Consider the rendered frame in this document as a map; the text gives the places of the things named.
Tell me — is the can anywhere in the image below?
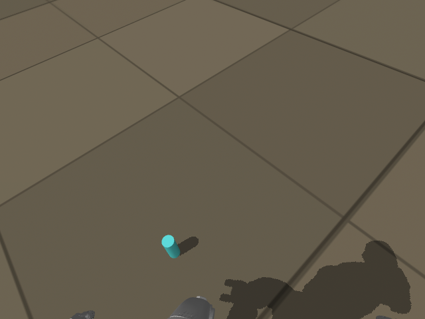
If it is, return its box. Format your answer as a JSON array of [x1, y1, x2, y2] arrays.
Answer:
[[162, 235, 180, 258]]

